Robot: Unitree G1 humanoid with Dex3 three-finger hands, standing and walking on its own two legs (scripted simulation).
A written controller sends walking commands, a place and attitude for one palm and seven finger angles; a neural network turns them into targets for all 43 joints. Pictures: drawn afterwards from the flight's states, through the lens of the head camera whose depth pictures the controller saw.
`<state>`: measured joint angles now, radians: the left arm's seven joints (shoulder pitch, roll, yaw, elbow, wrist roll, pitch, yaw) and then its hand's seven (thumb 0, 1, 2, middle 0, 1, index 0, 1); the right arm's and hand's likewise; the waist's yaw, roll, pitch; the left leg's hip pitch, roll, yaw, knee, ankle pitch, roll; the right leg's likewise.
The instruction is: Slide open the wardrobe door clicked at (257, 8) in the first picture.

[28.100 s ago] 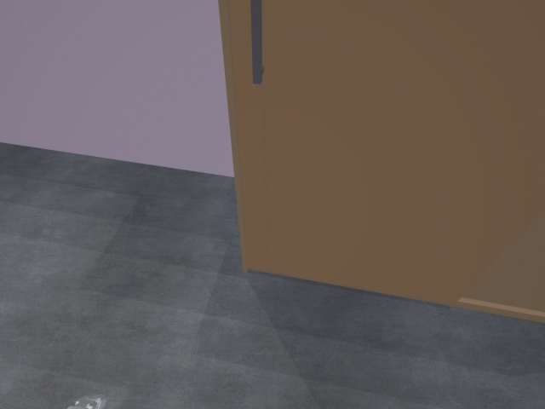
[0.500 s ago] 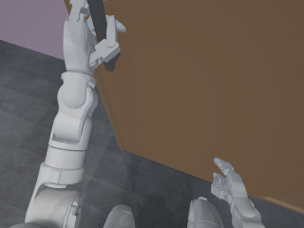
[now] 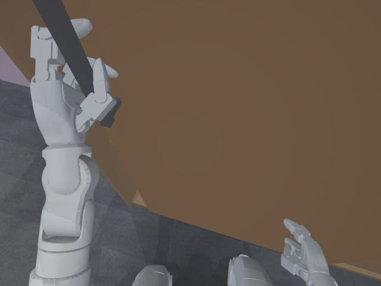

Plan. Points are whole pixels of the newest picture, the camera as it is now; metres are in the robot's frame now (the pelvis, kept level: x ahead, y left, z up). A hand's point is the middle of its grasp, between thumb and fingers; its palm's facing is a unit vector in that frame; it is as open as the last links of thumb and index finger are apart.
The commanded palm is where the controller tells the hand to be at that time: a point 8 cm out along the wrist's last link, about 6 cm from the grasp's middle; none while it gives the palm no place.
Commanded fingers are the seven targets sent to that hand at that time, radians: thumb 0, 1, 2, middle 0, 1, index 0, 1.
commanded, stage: step sideways, sliding the door along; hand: left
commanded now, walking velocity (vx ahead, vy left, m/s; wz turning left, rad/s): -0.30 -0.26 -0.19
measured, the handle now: (91, 66) +0.35 +0.21 +0.24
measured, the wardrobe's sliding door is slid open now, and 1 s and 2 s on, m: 0.10 0.42 0.47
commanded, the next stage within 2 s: stop walking and hold the door there in 1.60 s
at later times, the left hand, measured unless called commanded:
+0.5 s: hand (229, 129) +0.29 +0.01 +0.23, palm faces +0.18 -0.98 -0.01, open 6.7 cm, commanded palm +0.27 +0.02 +0.20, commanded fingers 0.00 0.90 0.90 -0.45 -1.40 -0.45 -1.40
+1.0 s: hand (359, 165) +0.27 -0.13 +0.23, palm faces +0.11 -0.99 -0.05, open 6.9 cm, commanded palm +0.25 -0.11 +0.20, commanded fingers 0.00 0.90 0.90 -0.45 -1.40 -0.45 -1.40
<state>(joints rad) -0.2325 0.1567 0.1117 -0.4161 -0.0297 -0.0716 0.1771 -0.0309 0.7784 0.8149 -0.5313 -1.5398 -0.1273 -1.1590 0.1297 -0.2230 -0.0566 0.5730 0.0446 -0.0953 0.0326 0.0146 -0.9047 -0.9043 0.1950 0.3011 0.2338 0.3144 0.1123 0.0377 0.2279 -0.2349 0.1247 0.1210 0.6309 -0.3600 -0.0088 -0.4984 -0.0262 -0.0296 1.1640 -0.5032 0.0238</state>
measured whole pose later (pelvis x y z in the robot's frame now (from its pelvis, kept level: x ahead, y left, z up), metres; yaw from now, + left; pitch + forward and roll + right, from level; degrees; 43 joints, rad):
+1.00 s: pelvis -0.13 -0.24 -0.01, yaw -8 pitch -2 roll -2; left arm -0.47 0.21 0.16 -0.04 -0.10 -0.04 0.17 0.02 0.76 0.85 -0.50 -1.41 -0.07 -1.27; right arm 0.12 -0.21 0.00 0.66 0.05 -0.01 -0.02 0.01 -0.90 -0.90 0.20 0.30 0.21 0.30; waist 0.04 0.08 0.17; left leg -0.47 0.20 0.00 0.98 -0.55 -0.05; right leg -0.25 -0.05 -0.11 0.63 -0.34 0.02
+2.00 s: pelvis -0.12 -0.54 -0.01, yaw -5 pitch -2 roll +1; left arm -0.53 0.66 0.62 0.52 -0.05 -0.08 0.11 -0.10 0.67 0.85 -0.46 -1.42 -0.13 -1.22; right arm 0.08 -0.32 -0.02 0.65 0.09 -0.08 -0.06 0.01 -0.90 -0.90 0.20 0.30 0.21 0.30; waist 0.03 0.09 0.21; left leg -0.43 0.10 -0.01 1.08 -0.56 -0.06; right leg -0.37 -0.06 -0.08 0.70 -0.29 -0.01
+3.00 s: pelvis -0.20 -0.52 +0.00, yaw -12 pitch -1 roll -1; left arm -0.80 0.87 0.60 1.13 -0.01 -0.16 0.08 -0.01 0.73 0.80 -0.38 -1.36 -0.21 -1.24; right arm 0.34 -0.34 0.00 0.77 0.07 -0.04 -0.09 0.01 -0.90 -0.90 0.20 0.30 0.21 0.30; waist -0.08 0.02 0.05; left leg -0.34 0.10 0.19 0.54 -0.18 0.03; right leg -0.28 -0.01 -0.05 0.50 -0.21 0.01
